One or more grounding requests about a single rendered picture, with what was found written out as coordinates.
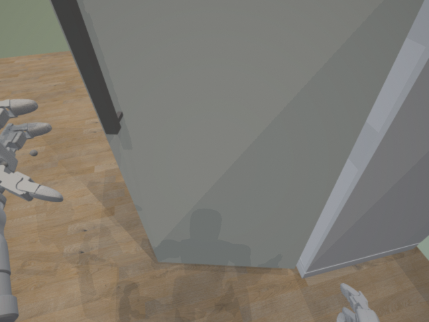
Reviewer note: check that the fridge door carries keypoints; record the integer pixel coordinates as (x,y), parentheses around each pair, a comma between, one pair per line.
(239,115)

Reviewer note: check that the right robot hand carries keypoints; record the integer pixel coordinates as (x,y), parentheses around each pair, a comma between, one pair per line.
(359,305)

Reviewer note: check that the left robot hand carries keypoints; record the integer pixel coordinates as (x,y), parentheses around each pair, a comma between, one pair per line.
(13,138)

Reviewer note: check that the robot left forearm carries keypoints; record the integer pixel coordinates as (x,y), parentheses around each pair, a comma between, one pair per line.
(8,302)

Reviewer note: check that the handle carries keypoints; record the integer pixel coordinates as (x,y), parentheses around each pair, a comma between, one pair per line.
(73,25)

